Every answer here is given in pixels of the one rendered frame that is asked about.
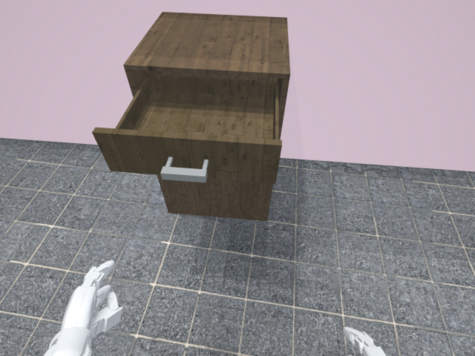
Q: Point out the cabinet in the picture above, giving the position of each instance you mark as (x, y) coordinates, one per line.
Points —
(215, 46)

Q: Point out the left robot forearm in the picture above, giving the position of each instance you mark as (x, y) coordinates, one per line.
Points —
(73, 341)

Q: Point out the left robot hand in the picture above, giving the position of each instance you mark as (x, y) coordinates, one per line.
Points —
(83, 307)

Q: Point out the drawer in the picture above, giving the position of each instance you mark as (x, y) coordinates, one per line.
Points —
(231, 122)

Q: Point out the handle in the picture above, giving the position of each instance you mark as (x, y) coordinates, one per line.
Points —
(184, 174)

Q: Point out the right robot hand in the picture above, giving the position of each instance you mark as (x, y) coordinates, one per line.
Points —
(363, 342)

